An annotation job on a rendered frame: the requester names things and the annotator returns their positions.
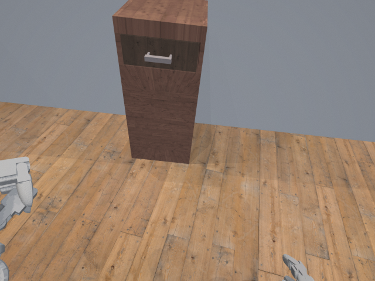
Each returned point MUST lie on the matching robot right hand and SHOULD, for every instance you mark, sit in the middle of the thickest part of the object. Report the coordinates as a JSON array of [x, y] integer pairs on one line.
[[297, 268]]

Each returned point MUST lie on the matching handle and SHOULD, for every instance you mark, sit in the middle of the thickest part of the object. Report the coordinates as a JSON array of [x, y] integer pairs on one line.
[[158, 59]]

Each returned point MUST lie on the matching robot left hand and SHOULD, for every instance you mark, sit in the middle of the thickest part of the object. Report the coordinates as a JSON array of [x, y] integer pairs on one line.
[[16, 182]]

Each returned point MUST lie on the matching drawer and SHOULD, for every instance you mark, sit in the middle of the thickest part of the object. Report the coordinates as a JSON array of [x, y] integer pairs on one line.
[[184, 53]]

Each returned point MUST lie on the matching cabinet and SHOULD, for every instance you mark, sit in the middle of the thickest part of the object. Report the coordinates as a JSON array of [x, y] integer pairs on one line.
[[160, 104]]

